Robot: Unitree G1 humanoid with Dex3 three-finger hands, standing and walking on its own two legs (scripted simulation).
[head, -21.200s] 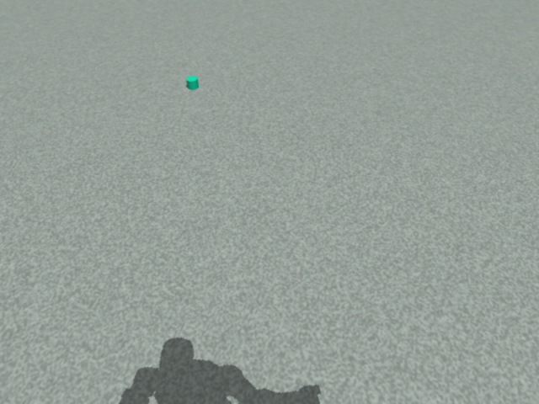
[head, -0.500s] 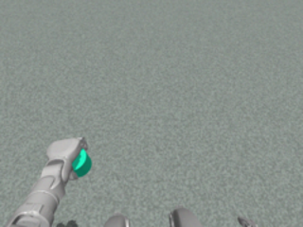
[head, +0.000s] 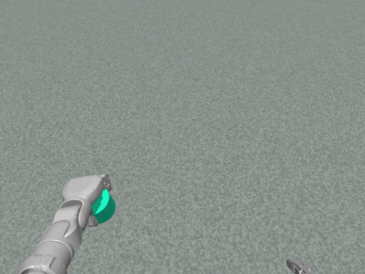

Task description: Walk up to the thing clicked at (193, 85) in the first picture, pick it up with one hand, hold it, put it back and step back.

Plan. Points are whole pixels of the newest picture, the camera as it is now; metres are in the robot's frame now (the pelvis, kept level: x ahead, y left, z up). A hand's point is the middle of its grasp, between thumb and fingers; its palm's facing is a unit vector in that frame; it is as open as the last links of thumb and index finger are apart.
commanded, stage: hold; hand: left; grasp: from above
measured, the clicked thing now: (97, 204) +0.33 +0.22 -0.10
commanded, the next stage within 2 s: crouch in 1.74 s
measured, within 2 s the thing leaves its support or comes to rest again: neither
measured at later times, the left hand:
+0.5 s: hand (86, 199) +0.32 +0.22 -0.03, palm faces -0.44 -0.04 -0.90, open 10.4 cm
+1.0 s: hand (87, 202) +0.30 +0.21 -0.01, palm faces -0.43 -0.05 -0.90, open 10.4 cm
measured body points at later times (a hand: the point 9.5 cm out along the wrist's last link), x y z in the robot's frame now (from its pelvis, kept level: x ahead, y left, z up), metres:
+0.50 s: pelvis +0.01 +0.00 +0.02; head +0.03 -0.02 +0.46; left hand +0.34 +0.22 +0.02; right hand +0.13 -0.26 -0.11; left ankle +0.01 +0.12 -0.71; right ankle +0.02 -0.13 -0.71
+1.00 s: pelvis +0.01 -0.01 +0.02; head +0.02 -0.04 +0.47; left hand +0.32 +0.21 +0.04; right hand +0.15 -0.27 -0.10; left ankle +0.01 +0.12 -0.71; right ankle +0.02 -0.13 -0.71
